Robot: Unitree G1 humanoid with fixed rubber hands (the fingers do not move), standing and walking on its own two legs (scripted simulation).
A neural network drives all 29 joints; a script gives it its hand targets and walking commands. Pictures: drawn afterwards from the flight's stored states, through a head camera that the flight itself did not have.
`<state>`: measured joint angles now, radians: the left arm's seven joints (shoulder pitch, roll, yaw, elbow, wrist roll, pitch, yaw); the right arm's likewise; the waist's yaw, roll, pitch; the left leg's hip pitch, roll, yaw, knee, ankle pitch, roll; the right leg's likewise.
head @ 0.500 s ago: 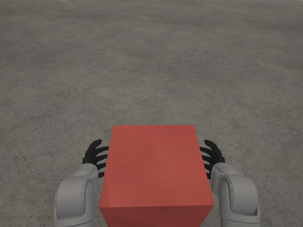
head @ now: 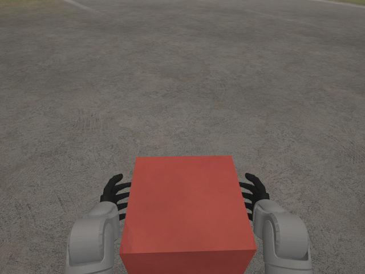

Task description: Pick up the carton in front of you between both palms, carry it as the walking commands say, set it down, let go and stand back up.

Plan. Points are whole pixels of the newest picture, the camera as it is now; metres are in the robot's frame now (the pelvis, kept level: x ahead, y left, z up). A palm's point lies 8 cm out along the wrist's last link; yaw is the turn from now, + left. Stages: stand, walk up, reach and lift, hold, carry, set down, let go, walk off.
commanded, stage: carry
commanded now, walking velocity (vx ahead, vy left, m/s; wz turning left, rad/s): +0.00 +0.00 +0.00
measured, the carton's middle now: (184, 227) +0.26 +0.00 +0.01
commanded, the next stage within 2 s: hold in 1.84 s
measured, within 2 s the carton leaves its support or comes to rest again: neither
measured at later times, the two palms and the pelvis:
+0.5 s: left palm (103, 224) +0.23 +0.15 +0.09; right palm (263, 224) +0.23 -0.14 +0.09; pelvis -0.03 +0.01 +0.00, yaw +0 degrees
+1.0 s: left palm (104, 245) +0.21 +0.16 +0.05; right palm (259, 244) +0.21 -0.14 +0.05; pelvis -0.06 +0.01 +0.00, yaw +0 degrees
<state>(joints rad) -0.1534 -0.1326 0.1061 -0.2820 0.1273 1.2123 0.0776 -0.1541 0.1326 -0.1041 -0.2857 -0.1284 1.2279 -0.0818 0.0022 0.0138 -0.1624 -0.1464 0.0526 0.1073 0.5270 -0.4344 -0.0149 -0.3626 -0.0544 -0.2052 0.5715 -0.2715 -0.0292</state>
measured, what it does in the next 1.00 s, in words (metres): shifts its weight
